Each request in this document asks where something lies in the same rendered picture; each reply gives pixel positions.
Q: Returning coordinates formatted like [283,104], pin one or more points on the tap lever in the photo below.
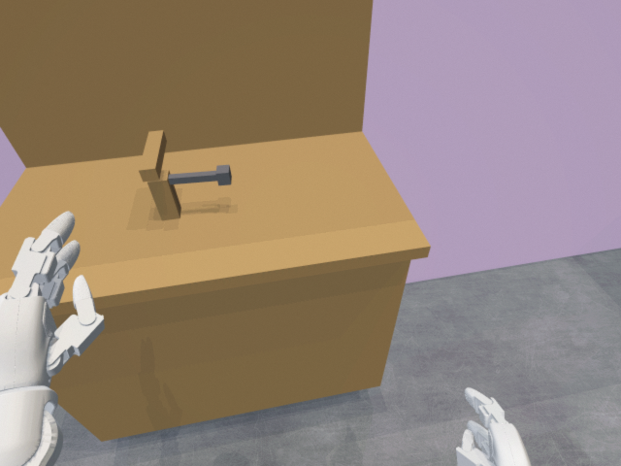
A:
[222,175]

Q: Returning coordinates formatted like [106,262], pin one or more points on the robot right hand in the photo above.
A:
[501,445]

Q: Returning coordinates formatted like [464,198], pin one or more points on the left robot forearm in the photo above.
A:
[29,434]

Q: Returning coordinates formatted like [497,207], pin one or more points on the robot left hand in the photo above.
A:
[26,322]

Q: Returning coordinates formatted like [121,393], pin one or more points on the counter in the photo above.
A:
[218,300]

